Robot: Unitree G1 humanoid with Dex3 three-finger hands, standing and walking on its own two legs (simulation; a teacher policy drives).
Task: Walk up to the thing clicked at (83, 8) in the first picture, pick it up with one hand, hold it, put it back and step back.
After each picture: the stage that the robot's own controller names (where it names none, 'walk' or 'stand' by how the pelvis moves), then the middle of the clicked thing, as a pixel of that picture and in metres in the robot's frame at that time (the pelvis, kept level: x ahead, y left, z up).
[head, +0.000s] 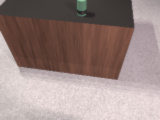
stand; (81, 6) +1.05 +0.03 -0.10
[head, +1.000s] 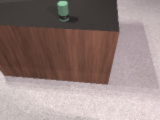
walk; (63, 11) +0.96 +0.21 -0.08
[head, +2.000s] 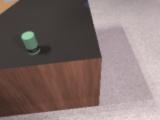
walk; (31, 43) +0.67 +0.31 -0.09
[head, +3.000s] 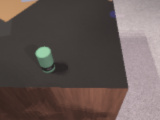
stand; (46, 60) +0.51 +0.21 -0.08
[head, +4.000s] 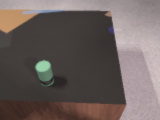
stand; (45, 73) +0.48 +0.21 -0.10
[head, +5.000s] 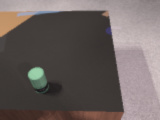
stand; (39, 80) +0.44 +0.23 -0.10
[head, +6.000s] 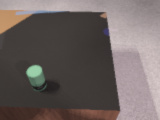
stand; (37, 78) +0.44 +0.24 -0.10
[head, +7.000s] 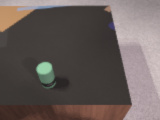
stand; (46, 75) +0.45 +0.19 -0.10
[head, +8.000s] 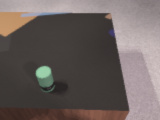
stand; (45, 79) +0.45 +0.20 -0.10
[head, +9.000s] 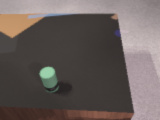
rise first; (49, 80) +0.44 +0.20 -0.10
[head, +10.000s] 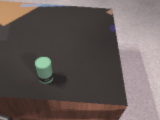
go down; (44, 70) +0.47 +0.19 -0.08
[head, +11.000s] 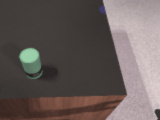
go down; (32, 64) +0.45 +0.18 -0.04
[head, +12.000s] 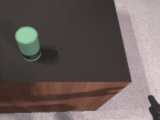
close in; (29, 45) +0.47 +0.18 -0.02
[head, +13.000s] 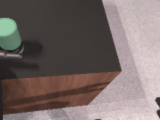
close; (9, 38) +0.48 +0.19 +0.02
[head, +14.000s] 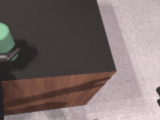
lift; (2, 43) +0.47 +0.20 +0.01
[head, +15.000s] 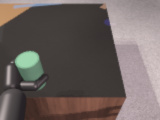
lift; (32, 71) +0.35 +0.17 +0.09
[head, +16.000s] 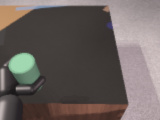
hold; (27, 74) +0.32 +0.18 +0.11
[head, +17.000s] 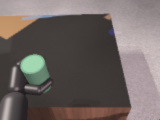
hold; (37, 75) +0.33 +0.16 +0.12
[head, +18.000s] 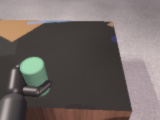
hold; (36, 77) +0.32 +0.17 +0.12
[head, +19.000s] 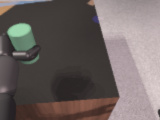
crouch; (24, 44) +0.44 +0.18 +0.12
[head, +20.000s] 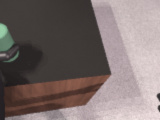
lower; (2, 44) +0.48 +0.20 +0.00
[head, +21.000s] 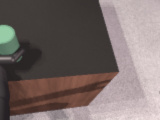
lower; (7, 45) +0.47 +0.19 +0.01
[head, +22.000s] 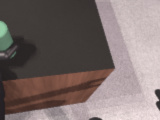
lower; (0, 41) +0.48 +0.20 +0.01
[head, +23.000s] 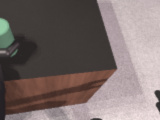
lower; (2, 39) +0.49 +0.20 +0.01
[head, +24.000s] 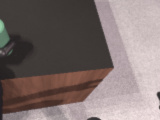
lower; out of the picture +0.49 +0.20 +0.01
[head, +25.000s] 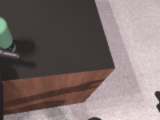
withdraw; (0, 38) +0.49 +0.20 +0.02
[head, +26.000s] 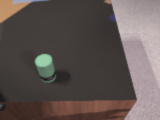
sink last; (46, 68) +0.46 +0.18 -0.05
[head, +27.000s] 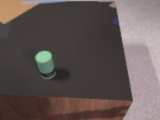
stand; (46, 65) +0.47 +0.20 -0.04
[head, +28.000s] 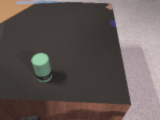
stand; (42, 68) +0.45 +0.20 -0.04
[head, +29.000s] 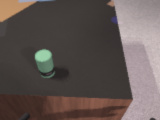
stand; (45, 64) +0.47 +0.19 -0.04
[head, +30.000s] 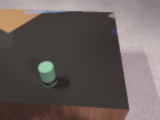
stand; (47, 74) +0.47 +0.19 -0.09
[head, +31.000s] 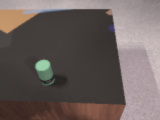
stand; (45, 72) +0.47 +0.23 -0.10
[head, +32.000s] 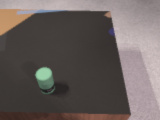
stand; (45, 81) +0.42 +0.19 -0.10
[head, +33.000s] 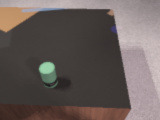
stand; (48, 75) +0.46 +0.18 -0.10
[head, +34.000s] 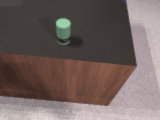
walk; (63, 32) +0.64 +0.09 -0.09
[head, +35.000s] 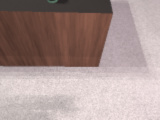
walk; out of the picture +0.94 +0.25 -0.08
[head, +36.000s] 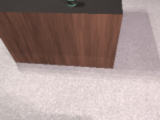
stand; out of the picture +1.11 +0.17 -0.08
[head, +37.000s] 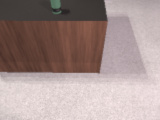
stand; (55, 4) +1.08 +0.21 -0.10
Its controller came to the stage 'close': yes
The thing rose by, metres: 0.23
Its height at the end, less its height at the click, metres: +0.00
